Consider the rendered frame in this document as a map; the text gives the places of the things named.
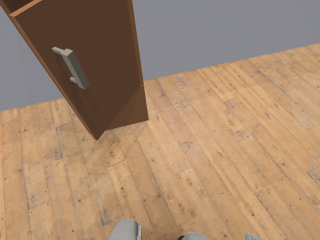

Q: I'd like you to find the handle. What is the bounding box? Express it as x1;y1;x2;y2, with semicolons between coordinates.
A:
52;46;90;90

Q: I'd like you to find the left robot thigh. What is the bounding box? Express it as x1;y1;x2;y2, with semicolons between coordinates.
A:
107;219;142;240

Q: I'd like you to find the cupboard door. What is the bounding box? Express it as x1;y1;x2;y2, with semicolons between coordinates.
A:
9;0;141;141

